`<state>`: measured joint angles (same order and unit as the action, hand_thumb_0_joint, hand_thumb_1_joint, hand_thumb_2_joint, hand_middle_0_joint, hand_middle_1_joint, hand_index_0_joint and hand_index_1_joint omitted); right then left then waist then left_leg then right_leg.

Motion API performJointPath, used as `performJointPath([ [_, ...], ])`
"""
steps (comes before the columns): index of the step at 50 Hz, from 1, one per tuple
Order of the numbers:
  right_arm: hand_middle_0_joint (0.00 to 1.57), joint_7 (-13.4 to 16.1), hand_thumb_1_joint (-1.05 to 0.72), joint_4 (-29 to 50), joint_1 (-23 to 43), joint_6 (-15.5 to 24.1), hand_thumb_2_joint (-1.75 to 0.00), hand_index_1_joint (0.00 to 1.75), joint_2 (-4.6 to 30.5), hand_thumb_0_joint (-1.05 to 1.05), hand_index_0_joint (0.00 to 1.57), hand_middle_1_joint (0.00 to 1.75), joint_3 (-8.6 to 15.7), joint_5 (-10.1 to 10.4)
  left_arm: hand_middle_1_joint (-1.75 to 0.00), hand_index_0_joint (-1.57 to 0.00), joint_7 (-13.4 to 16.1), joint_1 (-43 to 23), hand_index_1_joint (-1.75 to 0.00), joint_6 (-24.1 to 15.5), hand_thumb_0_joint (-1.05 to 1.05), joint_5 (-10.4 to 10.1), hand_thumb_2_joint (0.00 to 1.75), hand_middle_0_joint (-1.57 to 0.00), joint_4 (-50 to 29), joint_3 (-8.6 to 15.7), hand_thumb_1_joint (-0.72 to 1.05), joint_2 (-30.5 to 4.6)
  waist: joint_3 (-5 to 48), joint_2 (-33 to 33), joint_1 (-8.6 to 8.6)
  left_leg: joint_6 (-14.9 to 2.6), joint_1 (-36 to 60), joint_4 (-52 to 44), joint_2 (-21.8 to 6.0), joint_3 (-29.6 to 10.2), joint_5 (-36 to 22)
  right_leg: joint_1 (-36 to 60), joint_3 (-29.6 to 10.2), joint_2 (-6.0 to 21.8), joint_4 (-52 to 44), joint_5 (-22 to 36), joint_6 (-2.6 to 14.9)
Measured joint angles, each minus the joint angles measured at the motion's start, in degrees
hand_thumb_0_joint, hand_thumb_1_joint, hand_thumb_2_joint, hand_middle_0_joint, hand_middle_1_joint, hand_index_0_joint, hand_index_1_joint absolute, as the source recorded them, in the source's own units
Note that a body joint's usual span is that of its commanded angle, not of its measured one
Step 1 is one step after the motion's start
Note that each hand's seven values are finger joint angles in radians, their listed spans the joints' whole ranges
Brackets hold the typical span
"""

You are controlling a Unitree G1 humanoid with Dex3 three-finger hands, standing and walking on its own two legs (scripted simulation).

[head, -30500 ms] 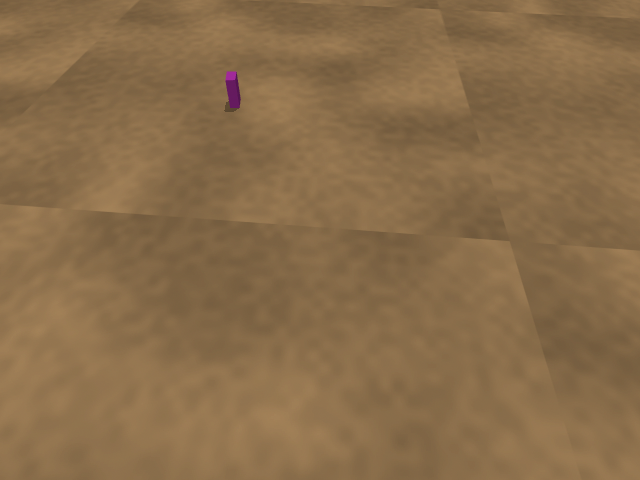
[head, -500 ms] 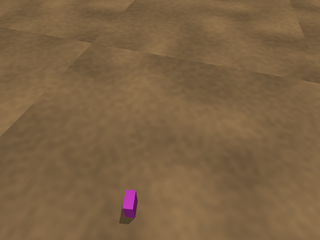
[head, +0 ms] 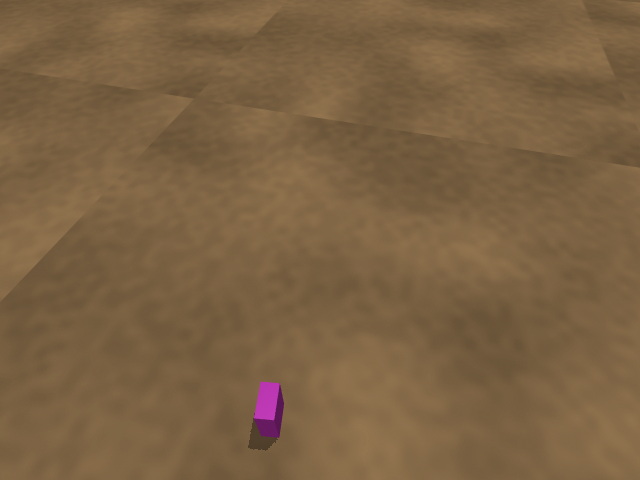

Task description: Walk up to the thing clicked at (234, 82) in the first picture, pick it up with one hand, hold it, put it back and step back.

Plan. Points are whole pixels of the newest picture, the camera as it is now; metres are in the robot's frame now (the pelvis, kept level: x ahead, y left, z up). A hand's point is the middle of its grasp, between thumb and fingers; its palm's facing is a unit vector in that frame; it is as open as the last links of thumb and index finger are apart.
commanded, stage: stand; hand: left
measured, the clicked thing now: (270, 410) +0.41 +0.16 -0.69
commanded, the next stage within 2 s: step back in 1.30 s
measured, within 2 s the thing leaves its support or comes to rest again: neither
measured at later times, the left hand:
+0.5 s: hand out of the picture +0.09 +0.24 -0.16, palm faces -0.02 -0.94 -0.33, open 7.4 cm
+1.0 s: hand out of the picture +0.10 +0.24 -0.16, palm faces -0.01 -0.94 -0.33, open 7.4 cm
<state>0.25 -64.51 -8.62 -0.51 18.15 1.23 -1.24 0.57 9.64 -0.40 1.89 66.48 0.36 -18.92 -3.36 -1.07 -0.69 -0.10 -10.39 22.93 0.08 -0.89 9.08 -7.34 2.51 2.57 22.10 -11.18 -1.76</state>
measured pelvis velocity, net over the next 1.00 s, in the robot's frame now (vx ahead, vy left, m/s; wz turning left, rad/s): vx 0.03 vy -0.01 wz -0.01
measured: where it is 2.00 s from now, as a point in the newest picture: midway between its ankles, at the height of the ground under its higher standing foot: outside the picture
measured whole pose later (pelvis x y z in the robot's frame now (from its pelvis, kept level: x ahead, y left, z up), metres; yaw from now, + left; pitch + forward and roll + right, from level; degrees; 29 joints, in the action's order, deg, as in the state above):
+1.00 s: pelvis +0.03 -0.01 +0.00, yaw +0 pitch -3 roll +0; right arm 0.5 -65.9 -5.7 0.4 19.1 0.3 -0.8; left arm 0.2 5.7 -0.5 1.1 66.6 0.8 -18.8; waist -3.1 -0.2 -0.3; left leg 0.4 -6.9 18.7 -0.4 -0.7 9.4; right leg -3.7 2.4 2.0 17.4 -11.1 -1.4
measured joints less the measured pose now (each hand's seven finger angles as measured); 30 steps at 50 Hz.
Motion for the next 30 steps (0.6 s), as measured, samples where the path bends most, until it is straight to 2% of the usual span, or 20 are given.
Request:
performJointPath([
  [30,0.2,0.4,-0.9,-1.2,2.64,0.98,-0.89,0.3,0.61,0.01,0.2,0.3,-1.01,0.37,-0.3,-0.2,-0.25,-4.42,-0.3,-0.23,0.0,-0.72,0.9,-0.21,0.33,0.33,0.9,0.52,-0.14,0.7,0.38,0.5,2.94,-3.57,-0.49,0.42,0.22,2.73,-0.34,-0.5,-3.63,0.0,0.31],
])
